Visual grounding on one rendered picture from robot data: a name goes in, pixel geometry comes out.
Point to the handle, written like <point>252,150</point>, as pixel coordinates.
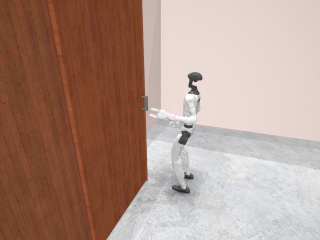
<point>146,103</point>

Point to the robot left forearm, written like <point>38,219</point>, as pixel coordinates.
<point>181,119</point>

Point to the robot left foot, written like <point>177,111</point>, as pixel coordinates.
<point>180,189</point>

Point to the robot left hand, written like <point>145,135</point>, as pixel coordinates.
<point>162,115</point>

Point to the robot left thigh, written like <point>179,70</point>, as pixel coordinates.
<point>177,146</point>

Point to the robot right hand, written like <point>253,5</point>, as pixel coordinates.
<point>176,124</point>

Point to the left robot upper arm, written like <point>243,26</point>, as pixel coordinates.
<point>190,101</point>

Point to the wardrobe door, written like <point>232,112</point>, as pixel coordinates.
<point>100,53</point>
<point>41,192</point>

